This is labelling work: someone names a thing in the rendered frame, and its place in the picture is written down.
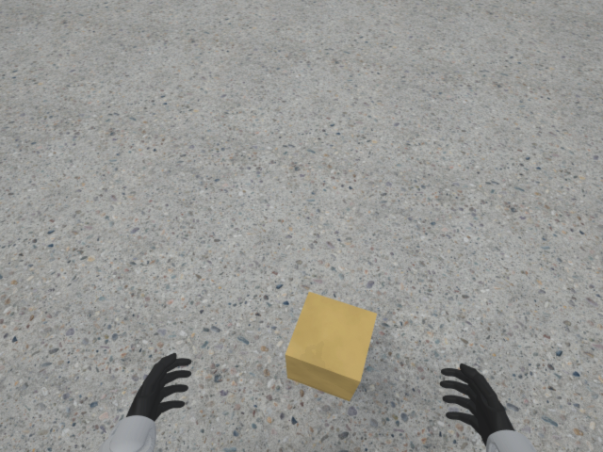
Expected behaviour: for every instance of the carton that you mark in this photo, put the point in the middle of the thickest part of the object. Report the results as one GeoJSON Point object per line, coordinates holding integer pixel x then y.
{"type": "Point", "coordinates": [328, 348]}

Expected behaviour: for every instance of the left robot forearm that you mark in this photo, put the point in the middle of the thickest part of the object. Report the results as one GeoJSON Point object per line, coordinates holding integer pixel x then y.
{"type": "Point", "coordinates": [132, 434]}

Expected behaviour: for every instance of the right robot hand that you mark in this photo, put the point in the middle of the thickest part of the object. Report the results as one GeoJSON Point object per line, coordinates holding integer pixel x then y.
{"type": "Point", "coordinates": [489, 415]}

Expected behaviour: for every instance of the left robot hand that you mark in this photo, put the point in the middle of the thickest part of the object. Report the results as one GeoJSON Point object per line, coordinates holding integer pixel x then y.
{"type": "Point", "coordinates": [152, 391]}

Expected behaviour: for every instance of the right robot forearm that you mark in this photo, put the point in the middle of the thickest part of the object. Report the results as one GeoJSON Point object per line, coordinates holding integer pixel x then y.
{"type": "Point", "coordinates": [508, 441]}

